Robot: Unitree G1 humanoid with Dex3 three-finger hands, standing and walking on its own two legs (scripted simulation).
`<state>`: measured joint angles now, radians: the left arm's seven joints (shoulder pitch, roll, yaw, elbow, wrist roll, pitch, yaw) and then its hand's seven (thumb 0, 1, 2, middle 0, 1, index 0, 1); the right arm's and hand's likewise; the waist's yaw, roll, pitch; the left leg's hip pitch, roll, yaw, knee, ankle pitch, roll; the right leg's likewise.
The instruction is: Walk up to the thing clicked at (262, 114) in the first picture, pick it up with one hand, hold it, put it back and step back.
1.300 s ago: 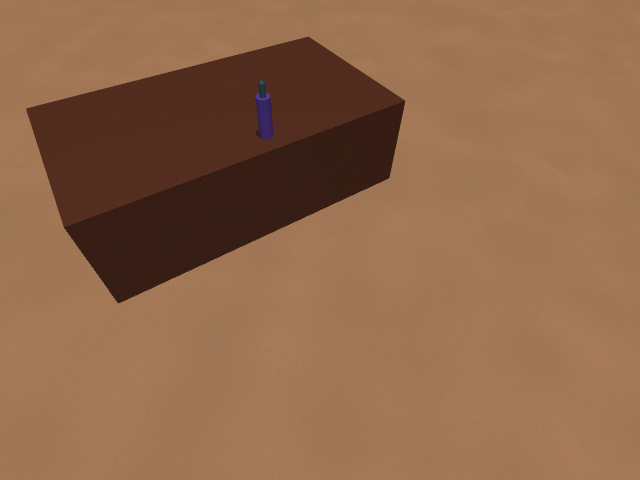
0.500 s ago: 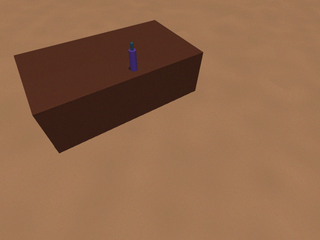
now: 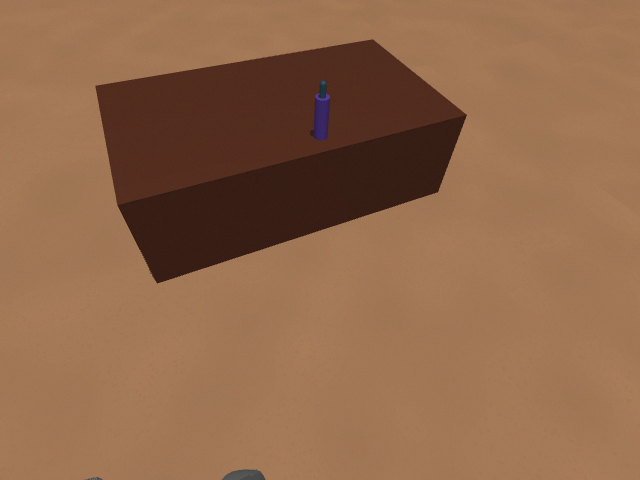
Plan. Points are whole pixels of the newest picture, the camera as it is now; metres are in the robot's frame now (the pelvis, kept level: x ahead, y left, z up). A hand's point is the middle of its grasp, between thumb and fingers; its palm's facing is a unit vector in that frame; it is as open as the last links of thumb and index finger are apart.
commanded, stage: walk up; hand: right
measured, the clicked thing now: (321, 110) +1.25 +0.00 -0.25
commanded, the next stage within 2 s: none
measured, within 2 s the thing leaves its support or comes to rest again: neither
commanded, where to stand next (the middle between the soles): +0.80 +0.04 m, yaw +24 degrees
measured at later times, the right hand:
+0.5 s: hand (444, 399) +0.26 -0.19 -0.13, palm faces -0.19 +0.90 -0.38, open 7.4 cm
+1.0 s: hand (422, 229) +0.61 -0.21 -0.14, palm faces -0.35 +0.85 -0.40, open 7.4 cm
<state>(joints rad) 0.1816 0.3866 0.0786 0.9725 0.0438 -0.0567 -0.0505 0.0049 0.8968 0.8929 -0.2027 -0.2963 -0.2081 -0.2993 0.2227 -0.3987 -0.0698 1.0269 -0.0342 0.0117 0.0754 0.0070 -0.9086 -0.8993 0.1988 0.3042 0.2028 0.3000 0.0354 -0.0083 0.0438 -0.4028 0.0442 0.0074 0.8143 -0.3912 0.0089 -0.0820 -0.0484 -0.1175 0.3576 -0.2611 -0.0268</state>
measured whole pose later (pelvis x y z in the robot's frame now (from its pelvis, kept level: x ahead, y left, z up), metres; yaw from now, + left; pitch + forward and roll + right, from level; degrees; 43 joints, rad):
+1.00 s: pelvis +0.44 +0.02 -0.01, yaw +18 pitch -2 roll +0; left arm 0.33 0.39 0.06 0.79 0.02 -0.05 -0.07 0.01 0.90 0.89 -0.20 -0.30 -0.21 -0.30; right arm 0.28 -0.41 -0.05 0.81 0.00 -0.06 0.02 0.00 -0.91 -0.90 0.20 0.30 0.20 0.30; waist 0.05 0.00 0.11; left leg -0.53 0.06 0.02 0.79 -0.23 0.01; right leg -0.11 0.03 -0.17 0.48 -0.34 -0.08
